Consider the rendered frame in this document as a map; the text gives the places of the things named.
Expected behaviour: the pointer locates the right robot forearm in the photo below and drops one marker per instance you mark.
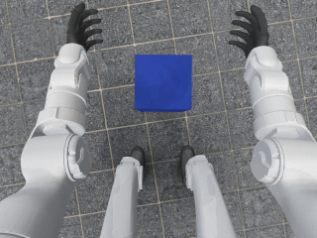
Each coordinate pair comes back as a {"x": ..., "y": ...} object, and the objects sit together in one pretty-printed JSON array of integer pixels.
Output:
[{"x": 271, "y": 97}]

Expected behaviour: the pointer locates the right robot upper arm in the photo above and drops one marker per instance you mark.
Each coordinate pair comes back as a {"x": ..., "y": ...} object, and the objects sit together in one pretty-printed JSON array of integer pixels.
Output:
[{"x": 288, "y": 168}]

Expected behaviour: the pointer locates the carton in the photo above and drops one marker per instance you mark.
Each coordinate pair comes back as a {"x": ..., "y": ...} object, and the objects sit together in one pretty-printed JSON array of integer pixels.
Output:
[{"x": 163, "y": 83}]

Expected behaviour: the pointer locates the left robot upper arm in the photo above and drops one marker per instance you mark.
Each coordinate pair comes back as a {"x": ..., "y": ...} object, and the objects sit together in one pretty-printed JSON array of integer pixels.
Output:
[{"x": 52, "y": 166}]

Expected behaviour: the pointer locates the right robot thigh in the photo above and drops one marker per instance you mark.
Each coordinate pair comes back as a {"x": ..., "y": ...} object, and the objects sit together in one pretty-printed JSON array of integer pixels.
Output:
[{"x": 212, "y": 216}]

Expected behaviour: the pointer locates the robot left foot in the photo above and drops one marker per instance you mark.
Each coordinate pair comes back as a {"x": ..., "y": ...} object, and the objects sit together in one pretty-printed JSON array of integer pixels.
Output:
[{"x": 139, "y": 154}]

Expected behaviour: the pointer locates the left robot forearm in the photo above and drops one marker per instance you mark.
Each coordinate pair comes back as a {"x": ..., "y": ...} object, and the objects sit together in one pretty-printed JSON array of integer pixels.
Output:
[{"x": 66, "y": 96}]

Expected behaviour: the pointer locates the left robot hand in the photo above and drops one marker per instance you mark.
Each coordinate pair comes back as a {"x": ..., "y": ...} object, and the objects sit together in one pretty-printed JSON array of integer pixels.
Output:
[{"x": 76, "y": 33}]

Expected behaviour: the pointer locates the right robot hand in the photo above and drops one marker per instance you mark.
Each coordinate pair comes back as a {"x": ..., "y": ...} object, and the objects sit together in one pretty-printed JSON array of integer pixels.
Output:
[{"x": 257, "y": 35}]

